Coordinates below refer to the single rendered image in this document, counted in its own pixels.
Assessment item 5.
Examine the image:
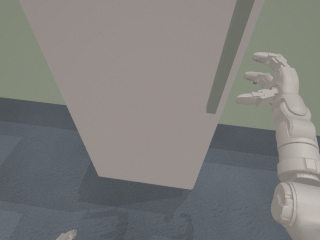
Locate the handle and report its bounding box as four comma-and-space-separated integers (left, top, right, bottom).
206, 0, 255, 114

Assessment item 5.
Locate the robot right upper arm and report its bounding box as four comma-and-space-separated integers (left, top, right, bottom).
271, 181, 320, 240

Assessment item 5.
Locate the robot right hand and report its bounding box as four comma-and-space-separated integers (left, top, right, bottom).
235, 52, 299, 107

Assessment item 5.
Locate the right robot forearm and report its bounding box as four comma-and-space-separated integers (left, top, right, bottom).
271, 93, 320, 187

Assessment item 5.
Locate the robot left hand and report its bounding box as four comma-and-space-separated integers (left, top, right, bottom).
56, 229, 77, 240

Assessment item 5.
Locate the fridge door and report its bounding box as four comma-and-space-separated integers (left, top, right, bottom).
19, 0, 262, 190

